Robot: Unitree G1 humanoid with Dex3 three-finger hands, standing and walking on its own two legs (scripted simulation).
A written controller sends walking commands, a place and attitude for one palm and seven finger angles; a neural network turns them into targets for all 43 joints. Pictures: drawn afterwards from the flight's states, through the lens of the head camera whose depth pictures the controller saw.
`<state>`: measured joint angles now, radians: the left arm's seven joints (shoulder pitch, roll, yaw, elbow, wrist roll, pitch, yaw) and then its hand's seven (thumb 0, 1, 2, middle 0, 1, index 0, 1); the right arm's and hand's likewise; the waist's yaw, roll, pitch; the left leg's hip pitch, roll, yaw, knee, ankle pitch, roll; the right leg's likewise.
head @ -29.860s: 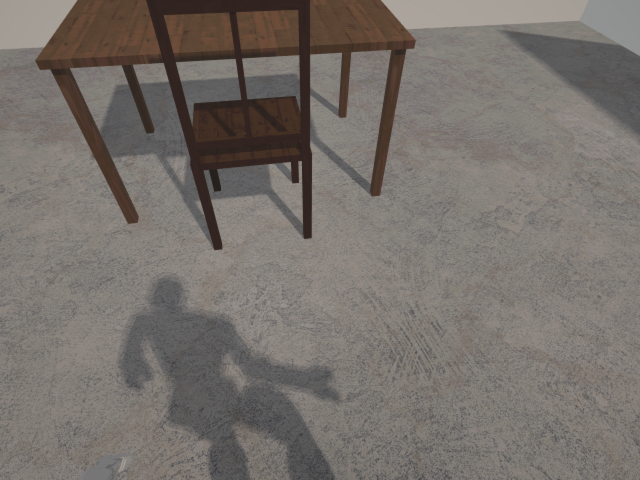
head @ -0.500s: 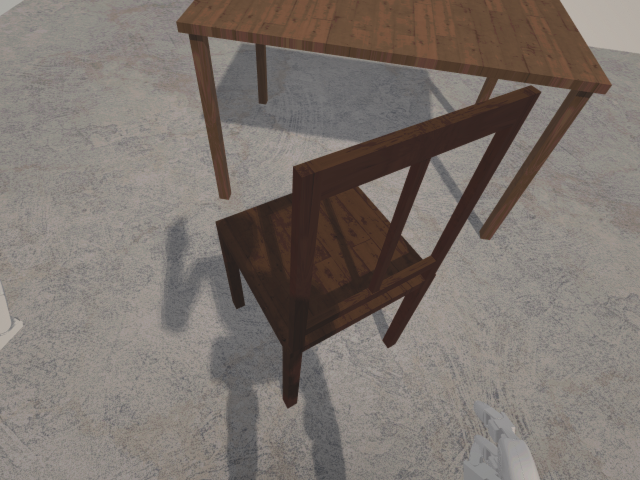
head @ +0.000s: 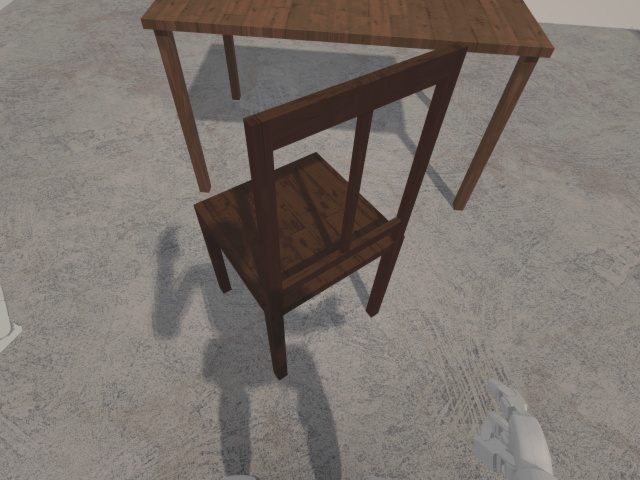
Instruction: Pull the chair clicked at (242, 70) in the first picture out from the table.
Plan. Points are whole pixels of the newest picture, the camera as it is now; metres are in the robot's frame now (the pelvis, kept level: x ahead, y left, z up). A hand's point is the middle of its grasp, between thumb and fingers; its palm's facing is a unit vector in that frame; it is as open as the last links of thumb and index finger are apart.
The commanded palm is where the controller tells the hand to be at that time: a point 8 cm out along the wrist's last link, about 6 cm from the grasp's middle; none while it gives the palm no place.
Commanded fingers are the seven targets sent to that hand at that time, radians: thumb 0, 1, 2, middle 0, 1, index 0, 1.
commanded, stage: stop stepping back and stand still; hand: left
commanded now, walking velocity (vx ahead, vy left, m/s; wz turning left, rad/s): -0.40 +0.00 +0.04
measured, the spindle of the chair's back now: (352, 193) +0.61 -0.03 -0.05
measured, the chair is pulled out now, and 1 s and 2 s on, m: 0.48 0.48 0.48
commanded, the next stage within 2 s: let the arm hang, fingers relaxed in 0.88 s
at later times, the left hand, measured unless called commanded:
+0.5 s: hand out of the picture +0.05 +0.23 +0.18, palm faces +0.43 -0.78 -0.45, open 7.4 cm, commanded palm -0.01 +0.28 +0.19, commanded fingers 0.00 0.90 0.90 -0.20 -0.30 -0.20 -0.30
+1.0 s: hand out of the picture +0.05 +0.22 +0.18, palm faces +0.41 -0.79 -0.45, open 7.4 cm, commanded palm none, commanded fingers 0.00 0.90 0.90 -0.20 -0.30 -0.20 -0.30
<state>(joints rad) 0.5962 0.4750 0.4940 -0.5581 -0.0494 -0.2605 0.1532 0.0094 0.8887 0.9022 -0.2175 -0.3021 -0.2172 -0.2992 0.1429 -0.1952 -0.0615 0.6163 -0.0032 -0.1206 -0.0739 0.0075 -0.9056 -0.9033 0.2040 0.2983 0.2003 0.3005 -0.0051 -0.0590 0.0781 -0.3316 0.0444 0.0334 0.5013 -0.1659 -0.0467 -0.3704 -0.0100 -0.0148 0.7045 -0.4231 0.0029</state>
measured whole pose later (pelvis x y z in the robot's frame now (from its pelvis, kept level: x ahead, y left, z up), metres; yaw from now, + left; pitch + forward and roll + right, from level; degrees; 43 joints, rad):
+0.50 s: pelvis -0.14 -0.02 +0.00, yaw +1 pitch -3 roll +3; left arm 0.56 0.41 0.42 -0.44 0.00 -0.22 0.13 0.01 0.89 0.90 -0.21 -0.30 -0.21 -0.30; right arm 0.34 -0.22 -0.06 0.61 0.01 -0.15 -0.04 0.01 -0.90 -0.90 0.21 0.30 0.20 0.30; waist -0.07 -0.07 -0.08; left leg -0.09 -0.03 0.12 0.50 -0.36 0.04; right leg -0.57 -0.01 -0.06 1.24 -0.37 0.01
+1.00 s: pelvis -0.15 -0.03 +0.00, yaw +3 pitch +0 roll +0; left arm 0.50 0.42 0.39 -0.55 0.00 -0.27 0.15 0.01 0.89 0.90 -0.22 -0.30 -0.21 -0.30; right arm 0.22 -0.25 -0.05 0.58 0.00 -0.13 -0.04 0.01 -0.90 -0.90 0.21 0.30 0.20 0.30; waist -0.01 -0.04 0.05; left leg -0.30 0.03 0.04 0.54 -0.25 0.03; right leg -0.23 -0.02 -0.08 0.62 -0.36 -0.02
